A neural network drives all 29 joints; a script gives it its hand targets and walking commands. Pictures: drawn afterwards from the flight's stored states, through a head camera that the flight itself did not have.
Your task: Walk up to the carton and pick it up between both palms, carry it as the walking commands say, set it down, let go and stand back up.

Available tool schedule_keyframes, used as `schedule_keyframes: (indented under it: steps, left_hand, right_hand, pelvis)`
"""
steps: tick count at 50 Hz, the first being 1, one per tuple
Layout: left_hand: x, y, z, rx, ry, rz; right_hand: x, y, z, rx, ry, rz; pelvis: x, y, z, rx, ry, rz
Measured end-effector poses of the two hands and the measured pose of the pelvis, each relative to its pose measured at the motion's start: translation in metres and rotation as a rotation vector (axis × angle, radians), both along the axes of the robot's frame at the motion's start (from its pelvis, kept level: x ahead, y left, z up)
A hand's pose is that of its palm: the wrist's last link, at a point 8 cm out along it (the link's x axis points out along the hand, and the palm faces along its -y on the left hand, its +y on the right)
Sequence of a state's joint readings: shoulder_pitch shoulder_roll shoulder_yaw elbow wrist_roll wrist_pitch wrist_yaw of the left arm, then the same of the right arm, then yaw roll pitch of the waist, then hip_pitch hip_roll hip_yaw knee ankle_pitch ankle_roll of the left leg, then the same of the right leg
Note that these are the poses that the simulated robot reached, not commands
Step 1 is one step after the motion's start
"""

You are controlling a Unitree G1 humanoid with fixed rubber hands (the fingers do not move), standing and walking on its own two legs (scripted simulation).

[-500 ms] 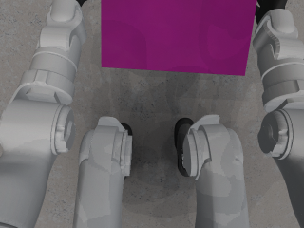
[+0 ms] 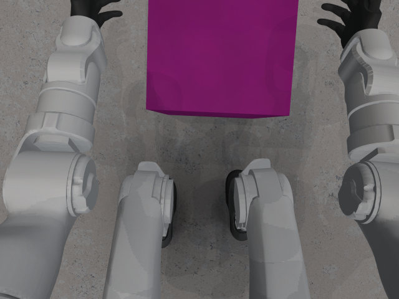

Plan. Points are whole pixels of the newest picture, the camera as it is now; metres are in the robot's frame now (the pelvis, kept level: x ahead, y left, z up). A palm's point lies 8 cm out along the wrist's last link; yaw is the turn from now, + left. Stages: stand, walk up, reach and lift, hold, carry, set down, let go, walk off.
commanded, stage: set down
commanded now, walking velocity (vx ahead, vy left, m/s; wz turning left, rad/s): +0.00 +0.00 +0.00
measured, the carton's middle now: (216, 53) +0.54 -0.05 -0.28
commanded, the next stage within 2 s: let go in 0.88 s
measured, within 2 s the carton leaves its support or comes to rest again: neither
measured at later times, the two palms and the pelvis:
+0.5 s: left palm out of the picture +0.56 +0.17 +0.04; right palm out of the picture +0.52 -0.26 +0.04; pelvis +0.01 +0.00 +0.14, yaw +0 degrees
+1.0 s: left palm out of the picture +0.55 +0.16 +0.14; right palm out of the picture +0.52 -0.26 +0.14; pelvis +0.04 +0.00 +0.25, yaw -1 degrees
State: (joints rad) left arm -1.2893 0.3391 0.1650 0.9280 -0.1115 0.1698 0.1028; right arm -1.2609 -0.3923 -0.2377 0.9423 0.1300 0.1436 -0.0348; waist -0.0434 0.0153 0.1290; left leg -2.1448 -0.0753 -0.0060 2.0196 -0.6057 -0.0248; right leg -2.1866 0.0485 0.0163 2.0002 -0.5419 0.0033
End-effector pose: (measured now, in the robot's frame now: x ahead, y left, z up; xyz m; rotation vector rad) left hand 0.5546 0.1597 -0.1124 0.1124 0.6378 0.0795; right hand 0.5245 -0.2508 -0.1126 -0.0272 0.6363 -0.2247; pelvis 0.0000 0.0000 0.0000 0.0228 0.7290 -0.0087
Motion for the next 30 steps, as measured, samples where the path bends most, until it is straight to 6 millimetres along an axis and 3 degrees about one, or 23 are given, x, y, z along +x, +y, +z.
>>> schedule_keyframes:
  steps: [30]
  left_hand:
    - [0.001,0.013,0.185,-0.016,-0.012,-0.012]
  right_hand:
    - [0.000,-0.014,0.188,0.013,-0.013,0.011]
  pelvis:
    - [0.019,0.000,0.167,-0.001,0.080,-0.007]
